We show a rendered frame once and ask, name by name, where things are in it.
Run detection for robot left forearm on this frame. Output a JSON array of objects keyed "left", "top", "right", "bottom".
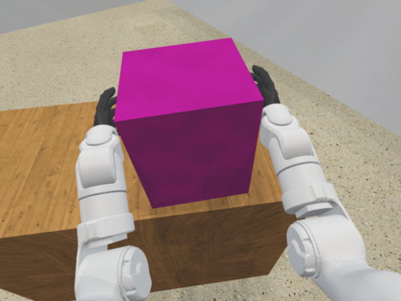
[{"left": 75, "top": 125, "right": 135, "bottom": 297}]

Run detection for carton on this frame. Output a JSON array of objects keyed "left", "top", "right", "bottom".
[{"left": 114, "top": 38, "right": 264, "bottom": 209}]

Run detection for robot right hand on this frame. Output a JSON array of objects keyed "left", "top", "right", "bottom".
[{"left": 250, "top": 65, "right": 281, "bottom": 108}]

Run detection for robot left hand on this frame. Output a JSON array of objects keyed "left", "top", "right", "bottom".
[{"left": 93, "top": 87, "right": 120, "bottom": 136}]

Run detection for robot left upper arm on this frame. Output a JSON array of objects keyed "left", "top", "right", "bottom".
[{"left": 72, "top": 245, "right": 152, "bottom": 301}]

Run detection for robot right upper arm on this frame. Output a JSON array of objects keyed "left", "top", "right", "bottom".
[{"left": 287, "top": 214, "right": 401, "bottom": 301}]

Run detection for robot right forearm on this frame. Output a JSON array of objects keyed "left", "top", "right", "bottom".
[{"left": 259, "top": 103, "right": 367, "bottom": 260}]

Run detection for pedestal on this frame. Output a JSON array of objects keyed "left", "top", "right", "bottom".
[{"left": 0, "top": 101, "right": 305, "bottom": 301}]

